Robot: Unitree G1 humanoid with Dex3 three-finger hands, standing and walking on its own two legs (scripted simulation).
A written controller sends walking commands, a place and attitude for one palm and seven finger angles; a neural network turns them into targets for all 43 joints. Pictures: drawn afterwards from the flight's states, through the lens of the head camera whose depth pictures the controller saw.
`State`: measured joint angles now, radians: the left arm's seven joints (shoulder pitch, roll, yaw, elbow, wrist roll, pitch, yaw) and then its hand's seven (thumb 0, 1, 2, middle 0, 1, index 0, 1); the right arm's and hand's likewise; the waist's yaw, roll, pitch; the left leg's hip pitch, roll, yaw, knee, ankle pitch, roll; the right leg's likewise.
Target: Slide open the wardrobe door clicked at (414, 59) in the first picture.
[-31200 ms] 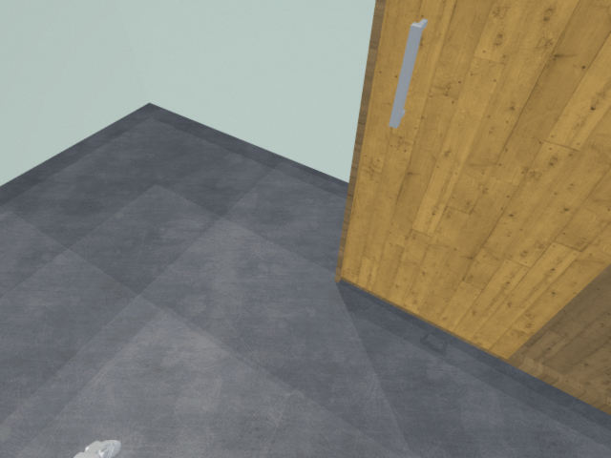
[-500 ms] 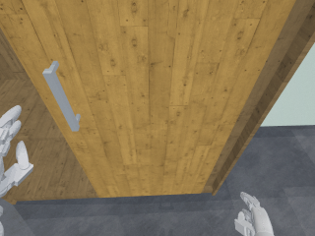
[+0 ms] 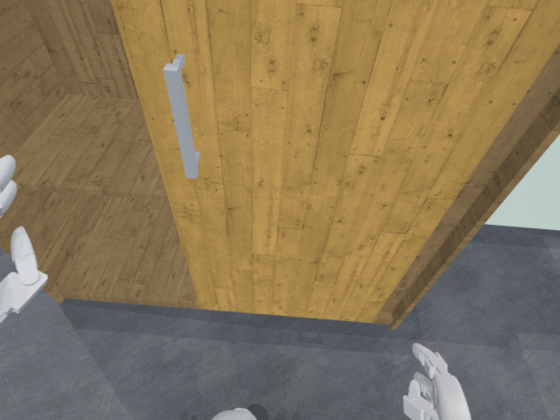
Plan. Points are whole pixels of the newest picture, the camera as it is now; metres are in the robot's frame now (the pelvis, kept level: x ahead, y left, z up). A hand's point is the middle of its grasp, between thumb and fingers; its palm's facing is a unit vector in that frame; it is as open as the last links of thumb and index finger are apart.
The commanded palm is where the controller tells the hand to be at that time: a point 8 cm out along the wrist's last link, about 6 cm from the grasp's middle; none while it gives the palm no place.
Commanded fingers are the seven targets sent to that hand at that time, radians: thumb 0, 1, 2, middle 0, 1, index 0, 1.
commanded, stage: step back with the hand held close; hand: left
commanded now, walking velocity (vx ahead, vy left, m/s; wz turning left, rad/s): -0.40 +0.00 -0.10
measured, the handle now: (186, 121) +0.54 +0.22 +0.12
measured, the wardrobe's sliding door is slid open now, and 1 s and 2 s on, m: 0.52 0.52 0.52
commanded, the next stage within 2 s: stop stepping back and stand still in 0.36 s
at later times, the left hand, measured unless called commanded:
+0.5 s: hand out of the picture +0.11 +0.29 +0.19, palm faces +0.38 -0.86 -0.35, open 7.4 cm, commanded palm +0.07 +0.32 +0.18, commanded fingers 0.00 0.90 0.90 -0.20 -0.30 -0.20 -0.30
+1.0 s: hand out of the picture +0.02 +0.38 +0.17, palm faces +0.41 -0.87 -0.28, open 7.4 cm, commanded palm -0.03 +0.40 +0.18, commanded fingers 0.00 0.90 0.90 -0.20 -0.30 -0.20 -0.30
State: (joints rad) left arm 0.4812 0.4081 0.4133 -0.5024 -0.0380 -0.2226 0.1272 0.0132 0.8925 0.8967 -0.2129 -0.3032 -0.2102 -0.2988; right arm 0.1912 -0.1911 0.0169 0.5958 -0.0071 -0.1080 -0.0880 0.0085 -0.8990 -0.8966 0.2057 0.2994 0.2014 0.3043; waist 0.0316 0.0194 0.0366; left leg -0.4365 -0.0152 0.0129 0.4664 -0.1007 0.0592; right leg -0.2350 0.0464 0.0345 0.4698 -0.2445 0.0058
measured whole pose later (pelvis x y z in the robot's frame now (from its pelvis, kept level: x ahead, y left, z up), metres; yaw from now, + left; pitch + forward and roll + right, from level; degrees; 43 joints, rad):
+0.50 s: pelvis -0.10 +0.04 -0.01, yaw -7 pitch -2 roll -4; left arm 0.45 0.43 0.40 -0.51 -0.05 -0.27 0.13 0.01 0.89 0.90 -0.21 -0.30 -0.21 -0.30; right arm 0.18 -0.18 0.01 0.68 -0.02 -0.12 -0.05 0.01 -0.90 -0.90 0.20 0.30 0.20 0.30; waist 0.07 -0.01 -0.02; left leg -0.59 0.01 0.05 0.81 -0.32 -0.05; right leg -0.13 0.03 0.02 0.50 -0.32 0.01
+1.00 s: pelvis -0.21 +0.12 +0.00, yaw -8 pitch -3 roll -1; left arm 0.44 0.38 0.42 -0.43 -0.03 -0.17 0.16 0.01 0.89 0.90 -0.21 -0.30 -0.21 -0.30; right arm 0.30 -0.21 -0.01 0.71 -0.01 -0.08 -0.08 0.01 -0.90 -0.90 0.20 0.30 0.20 0.30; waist 0.01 -0.07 -0.09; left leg -0.39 0.07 0.05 0.83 -0.43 0.01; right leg -0.23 0.00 -0.09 0.59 -0.35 -0.07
